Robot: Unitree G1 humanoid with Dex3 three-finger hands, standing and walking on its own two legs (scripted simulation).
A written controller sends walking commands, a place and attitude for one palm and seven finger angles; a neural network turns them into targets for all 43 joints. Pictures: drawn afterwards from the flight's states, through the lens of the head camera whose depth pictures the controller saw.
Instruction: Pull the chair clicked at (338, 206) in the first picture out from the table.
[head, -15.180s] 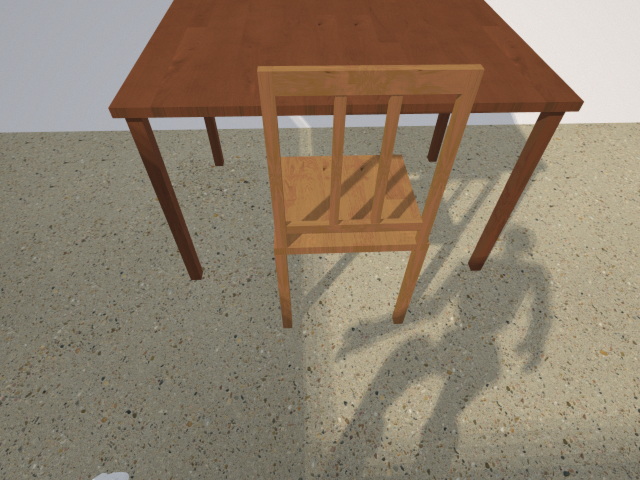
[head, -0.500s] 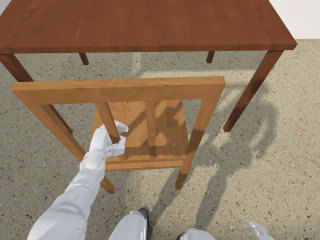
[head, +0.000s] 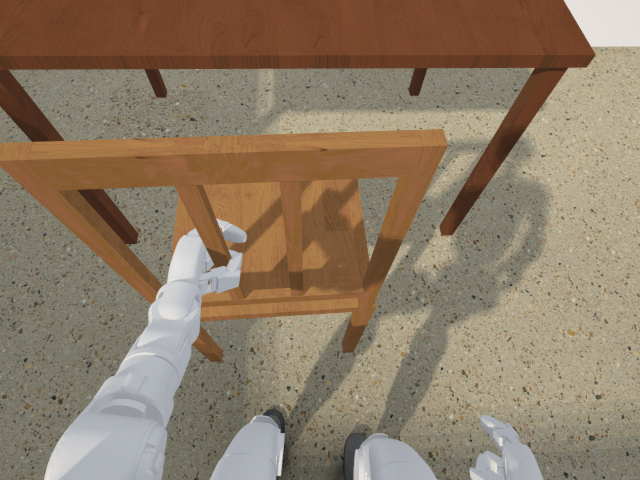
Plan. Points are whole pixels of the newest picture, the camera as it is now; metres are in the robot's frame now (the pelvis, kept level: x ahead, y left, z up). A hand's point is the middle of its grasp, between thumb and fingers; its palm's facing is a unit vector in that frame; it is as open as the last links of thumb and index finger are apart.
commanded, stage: step backward, pulling the chair out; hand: left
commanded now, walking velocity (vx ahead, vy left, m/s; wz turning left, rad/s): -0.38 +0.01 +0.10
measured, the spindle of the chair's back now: (219, 253) +0.40 +0.16 -0.05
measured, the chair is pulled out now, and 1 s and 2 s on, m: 0.18 0.33 0.41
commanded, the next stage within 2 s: none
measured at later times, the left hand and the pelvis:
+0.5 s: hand (210, 336) +0.28 +0.15 -0.06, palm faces -0.01 -0.98 -0.17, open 5.5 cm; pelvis -0.08 +0.02 +0.00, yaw +5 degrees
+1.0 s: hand (186, 379) +0.23 +0.17 -0.06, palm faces +0.09 -0.97 -0.22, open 5.7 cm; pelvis -0.13 +0.00 -0.02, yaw +5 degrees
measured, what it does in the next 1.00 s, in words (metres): walks backwards: left foot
